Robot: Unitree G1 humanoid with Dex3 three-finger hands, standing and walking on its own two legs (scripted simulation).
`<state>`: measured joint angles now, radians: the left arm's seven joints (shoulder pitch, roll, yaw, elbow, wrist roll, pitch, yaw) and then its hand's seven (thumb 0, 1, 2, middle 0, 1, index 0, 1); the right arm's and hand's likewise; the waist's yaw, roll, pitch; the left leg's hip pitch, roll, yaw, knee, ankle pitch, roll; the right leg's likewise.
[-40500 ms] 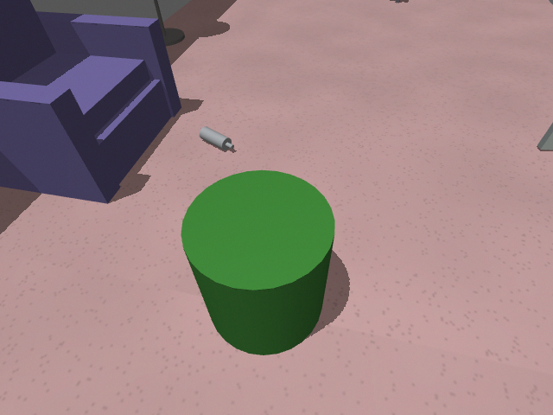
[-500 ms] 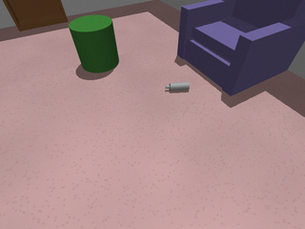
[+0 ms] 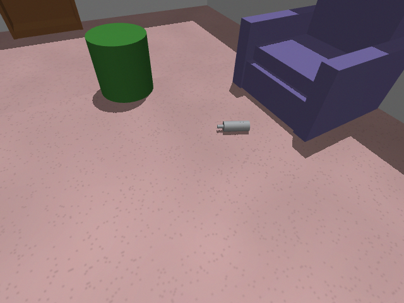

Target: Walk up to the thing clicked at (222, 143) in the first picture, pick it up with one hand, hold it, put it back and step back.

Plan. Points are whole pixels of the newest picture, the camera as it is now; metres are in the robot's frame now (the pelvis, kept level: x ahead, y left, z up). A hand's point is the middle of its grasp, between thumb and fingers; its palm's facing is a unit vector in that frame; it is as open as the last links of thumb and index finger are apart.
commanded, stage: walk up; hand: right
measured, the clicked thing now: (233, 126) +1.45 -0.29 -0.74
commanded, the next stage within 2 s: none
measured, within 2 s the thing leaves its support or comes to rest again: neither
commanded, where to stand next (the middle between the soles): +1.01 -0.08 m, yaw -2 degrees
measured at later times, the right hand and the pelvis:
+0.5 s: hand (324, 233) +0.32 -0.32 -0.14, palm faces -0.04 +0.95 -0.32, open 7.4 cm; pelvis +0.24 -0.05 +0.00, yaw -1 degrees
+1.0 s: hand (291, 169) +0.53 -0.28 -0.12, palm faces +0.03 +0.92 -0.38, open 7.4 cm; pelvis +0.48 -0.01 +0.00, yaw -2 degrees
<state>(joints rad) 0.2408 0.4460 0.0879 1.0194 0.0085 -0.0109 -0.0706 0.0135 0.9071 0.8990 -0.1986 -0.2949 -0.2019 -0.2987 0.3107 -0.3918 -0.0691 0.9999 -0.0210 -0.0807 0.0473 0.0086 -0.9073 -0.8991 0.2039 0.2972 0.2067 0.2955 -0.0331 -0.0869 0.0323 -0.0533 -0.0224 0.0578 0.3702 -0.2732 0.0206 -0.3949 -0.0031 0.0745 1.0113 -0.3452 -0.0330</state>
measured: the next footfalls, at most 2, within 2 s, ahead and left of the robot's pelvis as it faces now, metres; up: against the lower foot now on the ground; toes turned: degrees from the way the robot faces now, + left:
right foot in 0.22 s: +0.29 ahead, -0.15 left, +0.00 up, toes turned -7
left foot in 0.72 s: +0.52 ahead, +0.10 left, +0.00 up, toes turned +4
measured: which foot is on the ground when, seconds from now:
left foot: down 0.00-0.26, up 0.28-0.70, down 0.72-1.00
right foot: up 0.00-0.20, down 0.22-0.74, up 0.76-1.00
